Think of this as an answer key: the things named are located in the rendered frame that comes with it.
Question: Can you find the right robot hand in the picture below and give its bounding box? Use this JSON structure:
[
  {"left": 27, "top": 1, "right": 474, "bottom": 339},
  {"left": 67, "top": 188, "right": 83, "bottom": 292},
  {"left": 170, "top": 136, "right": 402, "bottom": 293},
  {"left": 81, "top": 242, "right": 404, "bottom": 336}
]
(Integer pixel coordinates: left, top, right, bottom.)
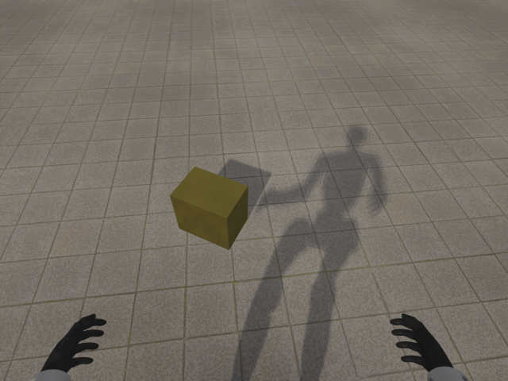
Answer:
[{"left": 390, "top": 314, "right": 453, "bottom": 372}]

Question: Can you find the carton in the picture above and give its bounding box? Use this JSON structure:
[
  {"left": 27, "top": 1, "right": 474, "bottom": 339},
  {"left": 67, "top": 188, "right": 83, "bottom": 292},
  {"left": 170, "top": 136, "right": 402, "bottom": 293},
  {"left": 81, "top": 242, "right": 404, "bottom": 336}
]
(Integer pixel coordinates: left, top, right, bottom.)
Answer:
[{"left": 170, "top": 167, "right": 248, "bottom": 250}]

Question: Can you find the left robot hand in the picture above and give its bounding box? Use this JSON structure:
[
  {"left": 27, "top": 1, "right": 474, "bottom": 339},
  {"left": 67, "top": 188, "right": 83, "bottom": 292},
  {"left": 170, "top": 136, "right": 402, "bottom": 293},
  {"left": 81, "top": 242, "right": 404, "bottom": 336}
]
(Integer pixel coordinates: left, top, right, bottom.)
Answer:
[{"left": 41, "top": 314, "right": 106, "bottom": 373}]

